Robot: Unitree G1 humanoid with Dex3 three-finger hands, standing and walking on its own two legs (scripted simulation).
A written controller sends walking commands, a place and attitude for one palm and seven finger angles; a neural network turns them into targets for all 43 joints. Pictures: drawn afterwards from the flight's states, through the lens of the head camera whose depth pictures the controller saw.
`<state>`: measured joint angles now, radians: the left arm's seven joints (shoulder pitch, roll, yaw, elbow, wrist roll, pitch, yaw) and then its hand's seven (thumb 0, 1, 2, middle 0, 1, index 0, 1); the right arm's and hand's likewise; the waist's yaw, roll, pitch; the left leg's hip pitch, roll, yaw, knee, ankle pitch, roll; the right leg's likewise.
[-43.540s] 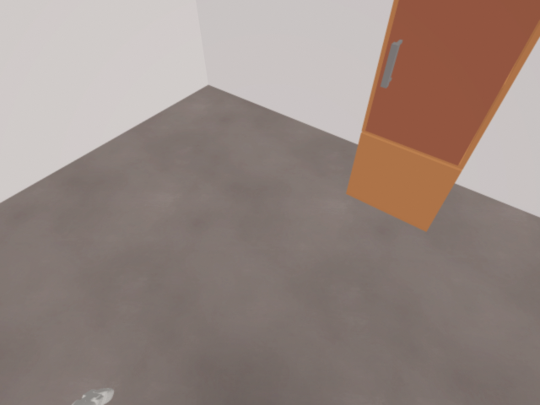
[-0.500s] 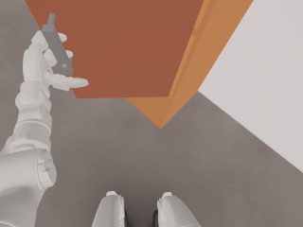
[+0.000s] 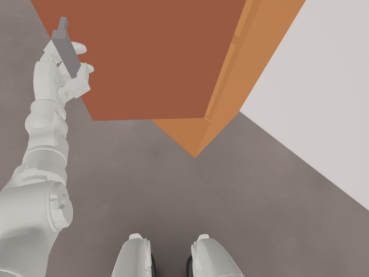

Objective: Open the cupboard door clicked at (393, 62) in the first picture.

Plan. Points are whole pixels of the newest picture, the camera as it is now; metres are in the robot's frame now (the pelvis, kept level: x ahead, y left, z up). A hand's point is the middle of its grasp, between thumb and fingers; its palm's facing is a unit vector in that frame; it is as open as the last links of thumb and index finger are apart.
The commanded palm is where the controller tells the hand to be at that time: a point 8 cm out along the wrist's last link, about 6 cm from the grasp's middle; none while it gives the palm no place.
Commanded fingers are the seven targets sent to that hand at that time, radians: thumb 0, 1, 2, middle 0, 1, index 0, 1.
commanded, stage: pull the door open along its arc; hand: left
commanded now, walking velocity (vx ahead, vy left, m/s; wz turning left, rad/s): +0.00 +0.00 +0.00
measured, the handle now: (74, 57) +0.57 +0.20 +0.07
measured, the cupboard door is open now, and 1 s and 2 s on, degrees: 47 92 91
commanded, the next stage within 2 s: open thumb and fingers to let go in 1.00 s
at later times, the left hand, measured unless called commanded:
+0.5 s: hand (89, 108) +0.44 +0.16 +0.06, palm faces +0.02 -1.00 +0.00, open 6.1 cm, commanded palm +0.39 +0.20 +0.06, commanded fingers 0.00 0.90 0.90 -0.40 -1.35 -0.40 -1.35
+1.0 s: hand (155, 180) +0.29 +0.04 +0.07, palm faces +0.35 -0.94 +0.01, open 6.4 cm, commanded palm +0.23 +0.10 +0.06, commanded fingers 0.00 0.90 0.90 -0.40 -1.35 -0.40 -1.35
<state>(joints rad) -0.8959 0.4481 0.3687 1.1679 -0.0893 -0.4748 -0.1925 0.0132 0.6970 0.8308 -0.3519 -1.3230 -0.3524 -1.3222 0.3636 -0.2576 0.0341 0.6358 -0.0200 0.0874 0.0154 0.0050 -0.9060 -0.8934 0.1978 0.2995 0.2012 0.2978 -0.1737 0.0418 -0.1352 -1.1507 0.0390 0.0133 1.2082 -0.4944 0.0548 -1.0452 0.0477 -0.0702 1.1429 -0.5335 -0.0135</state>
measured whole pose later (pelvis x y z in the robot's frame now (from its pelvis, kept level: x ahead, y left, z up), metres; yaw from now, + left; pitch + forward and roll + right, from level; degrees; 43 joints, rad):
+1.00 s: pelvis +0.02 -0.05 +0.03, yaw +3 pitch +15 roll +1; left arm 0.17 -0.10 -0.20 0.19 0.09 -0.36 0.48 0.03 0.62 0.69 -0.34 -1.30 -0.37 -1.33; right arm 0.18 -0.14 0.03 0.51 -0.06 0.04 0.04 0.01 -0.91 -0.89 0.20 0.30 0.20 0.30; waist -0.01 0.02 -0.19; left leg -0.84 0.02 0.01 1.06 -0.47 -0.01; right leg -0.77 0.03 -0.07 1.08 -0.57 -0.07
